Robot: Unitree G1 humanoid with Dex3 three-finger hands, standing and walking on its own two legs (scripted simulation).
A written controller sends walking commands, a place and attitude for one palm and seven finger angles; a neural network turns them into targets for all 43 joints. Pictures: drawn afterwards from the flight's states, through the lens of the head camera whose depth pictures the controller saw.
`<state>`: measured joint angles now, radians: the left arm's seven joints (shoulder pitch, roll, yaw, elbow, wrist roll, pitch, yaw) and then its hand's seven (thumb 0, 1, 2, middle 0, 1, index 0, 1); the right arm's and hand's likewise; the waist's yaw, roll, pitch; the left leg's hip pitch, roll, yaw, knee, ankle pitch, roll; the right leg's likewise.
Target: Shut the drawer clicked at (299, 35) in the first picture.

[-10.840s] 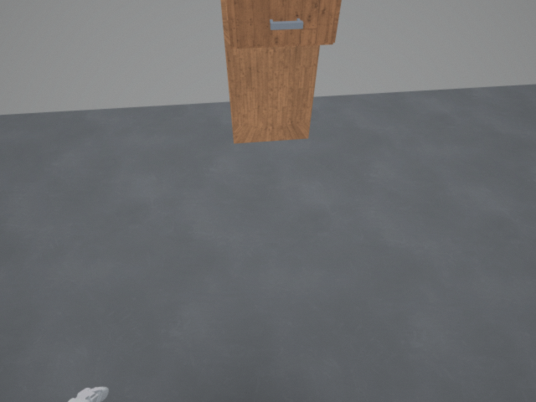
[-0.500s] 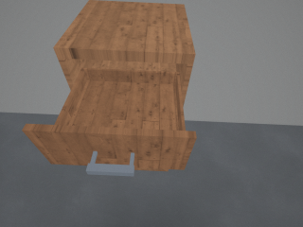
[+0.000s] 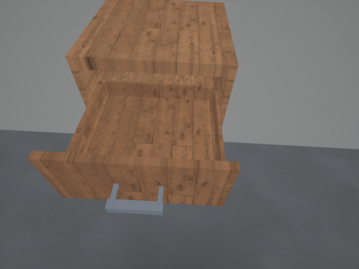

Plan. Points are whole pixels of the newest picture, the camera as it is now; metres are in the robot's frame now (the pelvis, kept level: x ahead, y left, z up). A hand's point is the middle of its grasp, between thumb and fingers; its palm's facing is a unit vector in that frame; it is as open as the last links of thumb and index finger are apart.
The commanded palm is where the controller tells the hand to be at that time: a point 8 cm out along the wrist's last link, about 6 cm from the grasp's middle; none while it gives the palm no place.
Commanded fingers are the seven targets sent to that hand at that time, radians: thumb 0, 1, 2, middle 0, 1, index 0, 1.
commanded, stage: look again from close up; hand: left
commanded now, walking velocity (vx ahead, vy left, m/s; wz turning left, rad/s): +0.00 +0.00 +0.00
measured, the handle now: (136, 198) +0.26 +0.11 +0.02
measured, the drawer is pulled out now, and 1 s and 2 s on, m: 0.30 0.30 0.30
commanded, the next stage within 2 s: shuffle to correct the standing spot in 0.30 s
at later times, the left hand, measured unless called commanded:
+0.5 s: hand out of the picture +0.01 +0.16 -0.18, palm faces +0.03 -0.98 -0.19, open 7.3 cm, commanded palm none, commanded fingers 0.00 0.90 0.90 -0.20 -0.30 -0.20 -0.30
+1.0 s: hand out of the picture +0.01 +0.10 -0.16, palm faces +0.03 -0.96 -0.27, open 7.4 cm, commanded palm none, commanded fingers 0.00 0.90 0.90 -0.20 -0.30 -0.20 -0.30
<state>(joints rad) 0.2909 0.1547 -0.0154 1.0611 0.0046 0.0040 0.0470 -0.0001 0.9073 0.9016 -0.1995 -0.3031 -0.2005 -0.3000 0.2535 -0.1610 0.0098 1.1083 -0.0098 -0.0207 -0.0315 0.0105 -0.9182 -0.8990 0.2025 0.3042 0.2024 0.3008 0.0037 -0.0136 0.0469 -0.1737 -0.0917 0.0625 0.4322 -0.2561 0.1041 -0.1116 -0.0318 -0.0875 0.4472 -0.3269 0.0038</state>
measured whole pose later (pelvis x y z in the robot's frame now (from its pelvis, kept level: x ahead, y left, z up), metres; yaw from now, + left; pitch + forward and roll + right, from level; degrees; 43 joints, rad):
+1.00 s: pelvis -0.03 -0.09 +0.00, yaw +0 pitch +0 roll +1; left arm 0.26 0.18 0.01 0.99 0.01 0.01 0.04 0.00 0.91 0.90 -0.20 -0.30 -0.20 -0.30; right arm 0.26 -0.19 -0.03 1.10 -0.02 0.04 -0.02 0.01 -0.91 -0.90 0.20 0.30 0.20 0.30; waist -0.01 0.03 0.02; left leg -0.34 0.01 0.00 0.75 -0.41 0.00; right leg -0.23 0.03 -0.07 0.51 -0.28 -0.07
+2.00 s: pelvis -0.02 -0.02 +0.00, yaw +2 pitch -1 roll +0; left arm 0.30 0.16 -0.01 1.07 0.00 0.00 0.04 0.00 0.91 0.90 -0.20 -0.30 -0.20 -0.30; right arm 0.34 -0.09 0.02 1.13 0.00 -0.02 -0.03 0.01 -0.91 -0.90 0.20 0.30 0.20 0.30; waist 0.00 -0.02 0.04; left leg -0.17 -0.04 0.08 0.42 -0.24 0.06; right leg -0.16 -0.07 -0.06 0.43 -0.25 0.04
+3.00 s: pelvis +0.00 -0.06 -0.01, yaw +2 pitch +1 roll +1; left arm 0.47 0.17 0.04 0.40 -0.10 0.01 0.09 0.02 0.92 0.90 -0.21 -0.32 -0.21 -0.31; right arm 0.32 -0.18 0.00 0.93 0.02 -0.16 -0.06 0.02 -0.92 -0.90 0.20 0.30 0.20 0.30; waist 0.00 -0.01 0.01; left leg -0.23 0.00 0.06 0.52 -0.32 0.00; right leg -0.23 -0.04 -0.08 0.56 -0.35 -0.01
